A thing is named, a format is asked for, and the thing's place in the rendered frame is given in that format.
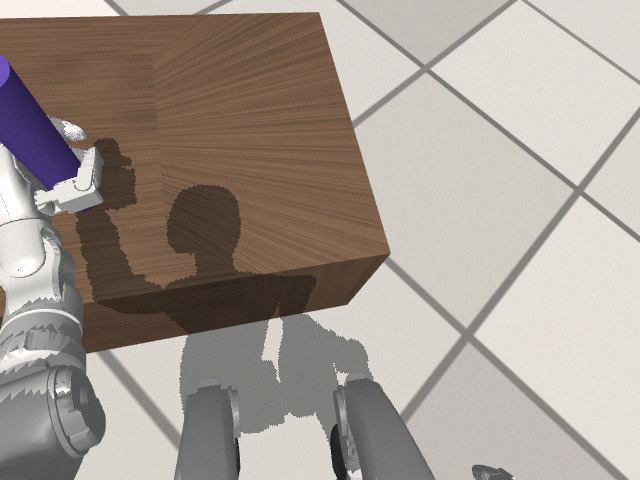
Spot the can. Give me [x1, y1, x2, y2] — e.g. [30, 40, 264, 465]
[0, 54, 101, 212]

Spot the right robot foot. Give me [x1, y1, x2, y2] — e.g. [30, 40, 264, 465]
[330, 424, 347, 480]

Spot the left robot arm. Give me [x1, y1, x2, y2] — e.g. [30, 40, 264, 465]
[0, 218, 106, 480]

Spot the left robot hand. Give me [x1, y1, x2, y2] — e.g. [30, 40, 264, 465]
[0, 115, 104, 226]

